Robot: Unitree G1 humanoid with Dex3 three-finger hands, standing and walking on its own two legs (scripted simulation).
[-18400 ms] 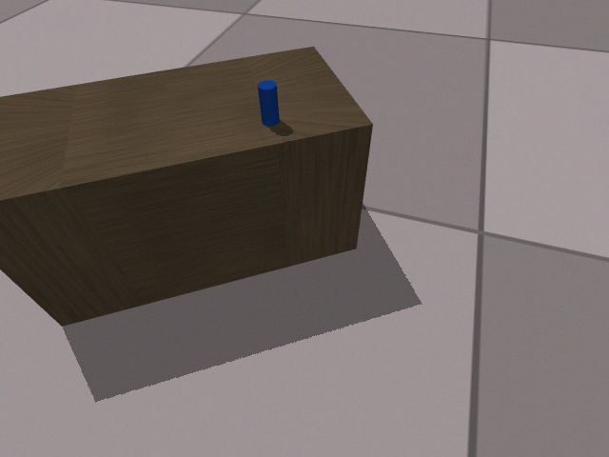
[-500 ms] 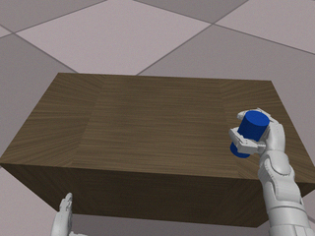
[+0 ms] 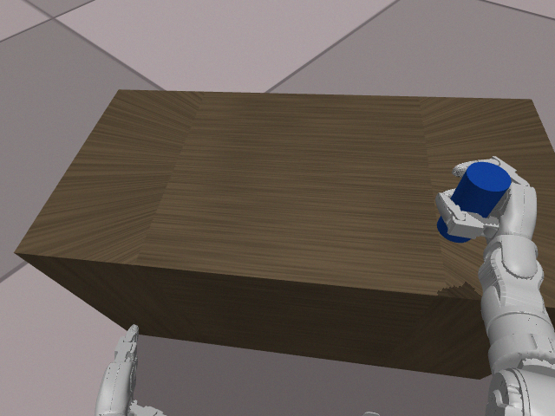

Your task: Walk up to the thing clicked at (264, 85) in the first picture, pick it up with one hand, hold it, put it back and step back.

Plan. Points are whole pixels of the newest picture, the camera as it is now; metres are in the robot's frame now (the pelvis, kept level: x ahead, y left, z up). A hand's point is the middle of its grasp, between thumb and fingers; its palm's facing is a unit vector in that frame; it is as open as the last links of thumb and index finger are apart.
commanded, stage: crouch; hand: right
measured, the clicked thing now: (470, 204) +0.42 -0.22 +0.05
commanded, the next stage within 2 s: lower in 0.44 s
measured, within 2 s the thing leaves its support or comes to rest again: rests again in 1.54 s
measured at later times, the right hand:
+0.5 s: hand (462, 200) +0.45 -0.22 +0.02, palm faces +0.25 +0.97 +0.02, open 7.3 cm
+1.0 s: hand (451, 215) +0.46 -0.23 -0.04, palm faces +0.26 +0.97 +0.02, open 7.3 cm
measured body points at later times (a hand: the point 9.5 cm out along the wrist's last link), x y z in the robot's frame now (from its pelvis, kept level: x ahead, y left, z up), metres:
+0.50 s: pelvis +0.00 -0.01 -0.02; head +0.08 -0.04 +0.42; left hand +0.15 +0.26 -0.05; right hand +0.43 -0.28 +0.02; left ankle -0.02 +0.14 -0.71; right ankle +0.05 -0.13 -0.71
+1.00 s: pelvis -0.01 +0.00 -0.06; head +0.10 -0.05 +0.37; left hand +0.14 +0.27 -0.06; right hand +0.44 -0.28 -0.04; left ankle -0.02 +0.14 -0.71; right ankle +0.05 -0.13 -0.71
